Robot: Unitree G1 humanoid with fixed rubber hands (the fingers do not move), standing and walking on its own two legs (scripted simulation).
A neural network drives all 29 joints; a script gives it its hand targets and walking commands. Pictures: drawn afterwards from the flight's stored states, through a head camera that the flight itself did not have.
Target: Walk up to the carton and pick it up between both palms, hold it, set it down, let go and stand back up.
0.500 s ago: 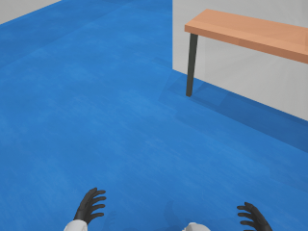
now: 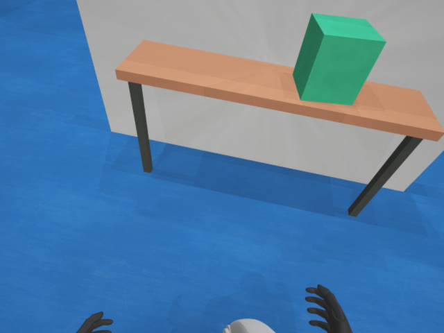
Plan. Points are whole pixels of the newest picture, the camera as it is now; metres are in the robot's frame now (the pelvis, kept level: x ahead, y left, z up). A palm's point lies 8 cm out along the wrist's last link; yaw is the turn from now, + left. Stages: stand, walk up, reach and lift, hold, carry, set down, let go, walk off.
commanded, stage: walk up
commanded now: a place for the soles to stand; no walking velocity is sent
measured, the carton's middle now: (332, 60) +1.02 -0.47 +0.02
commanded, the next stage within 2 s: none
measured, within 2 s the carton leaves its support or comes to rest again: neither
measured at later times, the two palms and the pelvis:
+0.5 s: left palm (195, 230) +0.37 +0.05 -0.10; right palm (384, 268) +0.27 -0.39 -0.11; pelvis +0.20 -0.14 -0.01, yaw -19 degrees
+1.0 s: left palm (211, 174) +0.56 +0.00 -0.12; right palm (376, 218) +0.38 -0.41 -0.08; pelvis +0.38 -0.17 +0.00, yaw -27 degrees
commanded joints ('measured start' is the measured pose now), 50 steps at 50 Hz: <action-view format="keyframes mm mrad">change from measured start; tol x16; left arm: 1 -154 -66 -42 -152 -43 -29 -16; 9 -201 -85 -46 -159 -22 -83 -20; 13 151 69 59 -114 -2 -114 38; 50 18 -81 -14 -135 -21 -76 24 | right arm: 1 -42 -157 -46 -44 0 -52 12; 14 109 -153 -27 -73 14 45 103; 34 -192 -79 18 -78 18 46 98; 41 210 -197 -62 -27 -22 -2 65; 50 58 -143 -54 0 17 -17 30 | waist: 1 1 288 42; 10 9 270 32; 14 126 -276 -178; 25 61 51 -96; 37 94 -19 -66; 41 -59 293 -245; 50 10 232 109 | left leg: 1 176 265 -230 -516 -59 147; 10 116 263 85 -384 59 84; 12 95 149 137 51 211 42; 14 -231 5 53 543 -273 -29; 18 -308 12 -251 755 -90 -20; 31 -414 -2 -234 312 37 -15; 39 149 -124 -91 -173 175 81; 41 470 148 -475 -253 -21 168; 43 431 393 -1023 -533 -518 323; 50 52 174 -433 -558 -160 183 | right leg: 1 -261 -148 60 -98 130 64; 12 419 -51 -88 -708 252 -88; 15 615 -352 755 -966 14 -244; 16 588 -390 801 -1040 -20 -239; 20 411 -313 483 -895 499 -119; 38 273 -155 284 -811 419 -224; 40 146 -83 206 -549 345 -171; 42 -227 82 16 -76 -212 -56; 43 -282 -4 23 20 -228 -49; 50 -170 -121 10 -75 106 17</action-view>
